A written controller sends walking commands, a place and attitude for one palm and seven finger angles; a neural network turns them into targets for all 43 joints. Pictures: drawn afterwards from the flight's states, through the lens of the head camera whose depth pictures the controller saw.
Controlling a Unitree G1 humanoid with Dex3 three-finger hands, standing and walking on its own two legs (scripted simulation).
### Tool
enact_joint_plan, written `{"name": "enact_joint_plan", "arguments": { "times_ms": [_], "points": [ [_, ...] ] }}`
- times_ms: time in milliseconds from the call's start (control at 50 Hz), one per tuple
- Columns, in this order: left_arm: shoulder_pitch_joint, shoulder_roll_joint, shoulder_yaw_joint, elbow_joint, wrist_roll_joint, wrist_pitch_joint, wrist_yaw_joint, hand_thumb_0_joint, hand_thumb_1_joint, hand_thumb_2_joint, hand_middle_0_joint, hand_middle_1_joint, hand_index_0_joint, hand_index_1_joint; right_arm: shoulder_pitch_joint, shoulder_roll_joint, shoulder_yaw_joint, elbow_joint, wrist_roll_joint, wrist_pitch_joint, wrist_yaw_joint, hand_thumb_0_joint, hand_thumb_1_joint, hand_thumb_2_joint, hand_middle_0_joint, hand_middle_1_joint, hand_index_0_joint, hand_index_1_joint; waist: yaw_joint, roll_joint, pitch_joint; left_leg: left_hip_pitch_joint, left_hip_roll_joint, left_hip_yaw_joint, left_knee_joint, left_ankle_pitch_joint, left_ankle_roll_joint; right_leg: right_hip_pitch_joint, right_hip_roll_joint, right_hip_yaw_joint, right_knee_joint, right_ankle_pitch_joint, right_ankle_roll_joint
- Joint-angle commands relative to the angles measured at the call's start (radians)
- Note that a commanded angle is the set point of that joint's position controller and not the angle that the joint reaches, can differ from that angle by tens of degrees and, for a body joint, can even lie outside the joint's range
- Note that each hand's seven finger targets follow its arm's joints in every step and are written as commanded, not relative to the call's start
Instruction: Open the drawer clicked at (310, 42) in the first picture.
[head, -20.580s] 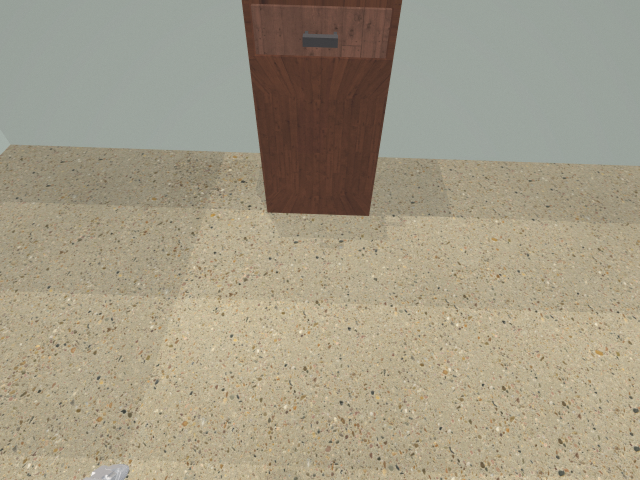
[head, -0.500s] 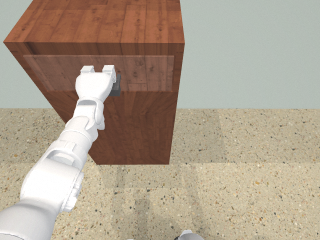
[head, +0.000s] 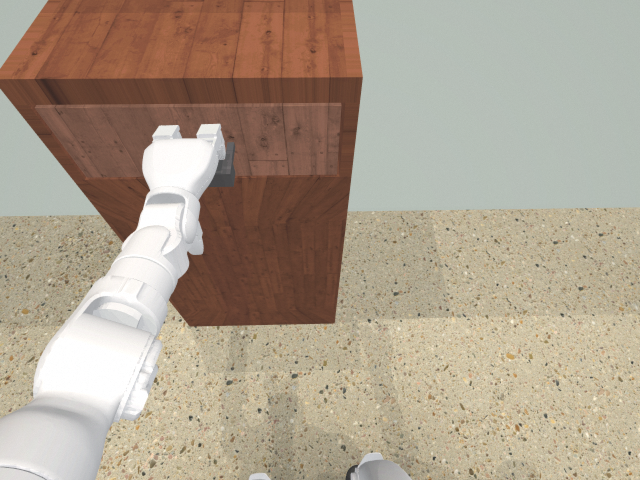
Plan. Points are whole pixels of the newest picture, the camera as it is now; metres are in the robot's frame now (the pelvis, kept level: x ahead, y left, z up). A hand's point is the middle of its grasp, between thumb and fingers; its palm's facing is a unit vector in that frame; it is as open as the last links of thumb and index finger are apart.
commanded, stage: lift the fingers back up to retry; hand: left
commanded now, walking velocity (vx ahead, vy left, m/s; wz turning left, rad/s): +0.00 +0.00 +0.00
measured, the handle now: (198, 161) +0.55 +0.15 +0.04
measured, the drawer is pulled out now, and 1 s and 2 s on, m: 0.00 0.00 0.00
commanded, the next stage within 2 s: re-aim the fingers above the handle in 0.66 s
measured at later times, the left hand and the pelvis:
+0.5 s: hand (177, 158) +0.50 +0.16 +0.10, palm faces -0.01 -0.04 -1.00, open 13.8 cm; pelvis +0.03 +0.00 +0.02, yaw +0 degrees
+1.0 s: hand (175, 167) +0.48 +0.16 +0.10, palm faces -0.01 -0.02 -1.00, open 13.8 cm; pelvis +0.04 -0.01 +0.02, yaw +1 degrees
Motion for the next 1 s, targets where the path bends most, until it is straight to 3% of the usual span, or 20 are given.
{"name": "enact_joint_plan", "arguments": {
  "times_ms": [0, 60, 120, 140, 240, 360, 380, 420, 440, 480, 560, 580, 620, 660, 700, 740, 760, 800, 820, 980],
  "points": [
    [-0.445, 0.225, 0.062, -0.192, -0.009, -0.011, 0.008, 0.000, -0.500, 0.300, -0.300, -1.200, -0.300, -1.200, 0.078, -0.145, -0.055, -0.079, 0.001, -0.025, -0.016, 0.000, -0.900, -0.900, 0.200, 0.300, 0.200, 0.300, -0.009, -0.039, -0.389, 0.169, -0.016, -0.002, -0.115, 0.176, 0.013, 0.310, 0.014, 0.001, -0.114, 0.156, -0.017],
    [-0.440, 0.245, 0.087, -0.261, -0.010, -0.039, 0.014, 0.000, -0.500, 0.300, -0.300, -1.200, -0.300, -1.200, 0.074, -0.143, -0.060, -0.083, 0.000, -0.032, -0.017, 0.000, -0.900, -0.900, 0.200, 0.300, 0.200, 0.300, 0.010, -0.032, -0.421, 0.218, -0.014, -0.006, -0.128, 0.227, 0.013, 0.345, 0.016, -0.001, -0.118, 0.197, -0.019],
    [-0.468, 0.251, 0.088, -0.308, -0.013, -0.061, 0.021, 0.000, -0.500, 0.300, -0.300, -1.200, -0.300, -1.200, 0.068, -0.142, -0.063, -0.075, -0.001, -0.036, -0.017, 0.000, -0.900, -0.900, 0.200, 0.300, 0.200, 0.300, 0.006, -0.021, -0.411, 0.249, -0.014, -0.010, -0.142, 0.256, 0.012, 0.357, 0.017, -0.002, -0.131, 0.219, -0.019],
    [-0.461, 0.267, 0.108, -0.336, -0.010, -0.069, 0.028, 0.000, -0.500, 0.300, -0.300, -1.200, -0.300, -1.200, 0.065, -0.142, -0.065, -0.074, -0.002, -0.038, -0.016, 0.000, -0.900, -0.900, 0.200, 0.300, 0.200, 0.300, 0.018, -0.005, -0.426, 0.274, -0.013, -0.011, -0.145, 0.284, 0.010, 0.363, 0.019, -0.006, -0.130, 0.237, -0.023],
    [-0.405, 0.228, 0.084, -0.319, -0.010, -0.030, 0.032, 0.000, -0.500, 0.300, -0.300, -1.200, -0.300, -1.200, 0.048, -0.141, -0.068, -0.060, 0.001, -0.027, 0.000, 0.000, -0.900, -0.900, 0.200, 0.300, 0.200, 0.300, 0.028, -0.009, -0.409, 0.328, -0.009, -0.008, -0.162, 0.381, 0.002, 0.385, 0.024, -0.020, -0.142, 0.303, -0.026],
    [-0.371, 0.139, 0.005, -0.357, -0.047, 0.021, -0.066, 0.000, -0.500, 0.300, -0.300, -1.200, -0.300, -1.200, 0.012, -0.145, -0.068, -0.075, 0.012, 0.000, 0.006, 0.000, -0.900, -0.900, 0.200, 0.300, 0.200, 0.300, 0.033, -0.049, -0.386, 0.391, -0.006, -0.003, -0.193, 0.459, 0.005, 0.438, 0.019, -0.027, -0.175, 0.368, -0.022],
    [-0.362, 0.164, 0.020, -0.354, -0.051, 0.021, -0.084, 0.000, -0.500, 0.300, -0.300, -1.200, -0.300, -1.200, 0.005, -0.148, -0.066, -0.076, 0.014, 0.006, 0.004, 0.000, -0.900, -0.900, 0.200, 0.300, 0.200, 0.300, 0.034, -0.053, -0.358, 0.389, -0.006, -0.004, -0.202, 0.448, 0.005, 0.440, 0.017, -0.027, -0.182, 0.365, -0.022],
    [-0.385, 0.185, 0.027, -0.412, -0.052, 0.001, -0.113, 0.000, -0.500, 0.300, -0.300, -1.200, -0.300, -1.200, -0.007, -0.145, -0.062, -0.088, 0.013, 0.012, -0.002, 0.000, -0.900, -0.900, 0.200, 0.300, 0.200, 0.300, 0.045, -0.038, -0.370, 0.402, -0.009, -0.005, -0.206, 0.479, 0.007, 0.467, 0.013, -0.024, -0.180, 0.392, -0.024],
    [-0.374, 0.163, 0.012, -0.455, -0.055, -0.011, -0.124, 0.000, -0.500, 0.300, -0.300, -1.200, -0.300, -1.200, -0.011, -0.140, -0.063, -0.096, 0.011, 0.014, 0.000, 0.000, -0.900, -0.900, 0.200, 0.300, 0.200, 0.300, 0.052, -0.020, -0.390, 0.428, -0.009, -0.007, -0.203, 0.524, 0.006, 0.477, 0.013, -0.023, -0.178, 0.416, -0.025],
    [-0.305, 0.180, 0.037, -0.436, -0.053, -0.018, -0.138, 0.000, -0.500, 0.300, -0.300, -1.200, -0.300, -1.200, -0.018, -0.137, -0.063, -0.096, 0.011, 0.022, 0.000, 0.000, -0.900, -0.900, 0.200, 0.300, 0.200, 0.300, 0.060, -0.054, -0.358, 0.432, -0.005, -0.007, -0.203, 0.562, 0.003, 0.480, 0.014, -0.028, -0.180, 0.436, -0.024],
    [-0.267, 0.164, 0.032, -0.420, -0.050, -0.016, -0.137, 0.000, -0.500, 0.300, -0.300, -1.200, -0.300, -1.200, -0.047, -0.135, -0.052, -0.106, 0.014, 0.034, 0.009, 0.000, -0.900, -0.900, 0.200, 0.300, 0.200, 0.300, 0.073, -0.084, -0.299, 0.393, -0.009, 0.002, -0.219, 0.513, -0.001, 0.479, 0.009, -0.028, -0.184, 0.420, -0.025],
    [-0.302, 0.145, 0.008, -0.448, -0.047, -0.017, -0.134, 0.000, -0.500, 0.300, -0.300, -1.200, -0.300, -1.200, -0.055, -0.133, -0.051, -0.109, 0.013, 0.034, 0.011, 0.000, -0.900, -0.900, 0.200, 0.300, 0.200, 0.300, 0.065, -0.068, -0.303, 0.402, -0.009, 0.000, -0.219, 0.507, -0.002, 0.469, 0.009, -0.028, -0.184, 0.413, -0.026],
    [-0.322, 0.178, 0.038, -0.491, -0.045, -0.024, -0.123, 0.000, -0.500, 0.300, -0.300, -1.200, -0.300, -1.200, -0.057, -0.130, -0.056, -0.112, 0.009, 0.033, 0.012, 0.000, -0.900, -0.900, 0.200, 0.300, 0.200, 0.300, 0.075, -0.053, -0.355, 0.418, -0.011, 0.001, -0.213, 0.525, 0.000, 0.501, 0.006, -0.020, -0.180, 0.433, -0.027],
    [-0.319, 0.165, 0.028, -0.522, -0.038, -0.028, -0.113, 0.000, -0.500, 0.300, -0.300, -1.200, -0.300, -1.200, -0.068, -0.121, -0.056, -0.116, 0.005, 0.031, 0.013, 0.000, -0.900, -0.900, 0.200, 0.300, 0.200, 0.300, 0.078, -0.034, -0.384, 0.436, -0.013, 0.003, -0.205, 0.558, -0.001, 0.513, 0.006, -0.019, -0.173, 0.459, -0.027],
    [-0.307, 0.189, 0.050, -0.527, -0.041, -0.023, -0.107, 0.000, -0.500, 0.300, -0.300, -1.200, -0.300, -1.200, -0.074, -0.123, -0.058, -0.111, 0.006, 0.034, 0.014, 0.000, -0.900, -0.900, 0.200, 0.300, 0.200, 0.300, 0.077, -0.048, -0.389, 0.439, -0.014, 0.000, -0.201, 0.584, -0.002, 0.532, 0.007, -0.018, -0.173, 0.483, -0.028],
    [-0.319, 0.140, 0.008, -0.558, -0.044, -0.018, -0.104, 0.000, -0.500, 0.300, -0.300, -1.200, -0.300, -1.200, -0.084, -0.115, -0.058, -0.111, 0.009, 0.032, 0.016, 0.000, -0.900, -0.900, 0.200, 0.300, 0.200, 0.300, 0.071, -0.031, -0.390, 0.454, -0.014, 0.001, -0.197, 0.596, -0.002, 0.515, 0.008, -0.018, -0.173, 0.492, -0.024],
    [-0.314, 0.129, 0.001, -0.545, -0.047, -0.011, -0.103, 0.000, -0.500, 0.300, -0.300, -1.200, -0.300, -1.200, -0.083, -0.114, -0.059, -0.106, 0.009, 0.032, 0.017, 0.000, -0.900, -0.900, 0.200, 0.300, 0.200, 0.300, 0.068, -0.035, -0.372, 0.458, -0.013, 0.000, -0.200, 0.588, -0.002, 0.506, 0.008, -0.021, -0.179, 0.482, -0.024],
    [-0.316, 0.180, 0.039, -0.521, -0.048, -0.002, -0.106, 0.000, -0.500, 0.300, -0.300, -1.200, -0.300, -1.200, -0.089, -0.125, -0.056, -0.100, 0.007, 0.035, 0.010, 0.000, -0.900, -0.900, 0.200, 0.300, 0.200, 0.300, 0.071, -0.055, -0.373, 0.436, -0.020, 0.003, -0.209, 0.538, 0.000, 0.533, 0.006, -0.016, -0.186, 0.470, -0.024],
    [-0.344, 0.176, 0.023, -0.516, -0.044, -0.001, -0.107, 0.000, -0.500, 0.300, -0.300, -1.200, -0.300, -1.200, -0.092, -0.122, -0.052, -0.096, 0.008, 0.034, 0.007, 0.000, -0.900, -0.900, 0.200, 0.300, 0.200, 0.300, 0.060, -0.059, -0.359, 0.427, -0.020, 0.005, -0.213, 0.506, 0.002, 0.527, 0.003, -0.015, -0.188, 0.462, -0.021],
    [-0.321, 0.170, 0.017, -0.474, -0.057, -0.032, -0.143, 0.000, -0.500, 0.300, -0.300, -1.200, -0.300, -1.200, -0.088, -0.123, -0.047, -0.099, 0.012, 0.028, -0.005, 0.000, -0.900, -0.900, 0.200, 0.300, 0.200, 0.300, 0.061, -0.071, -0.318, 0.393, -0.025, 0.007, -0.233, 0.416, 0.005, 0.528, -0.003, -0.009, -0.205, 0.406, -0.020]
  ]
}}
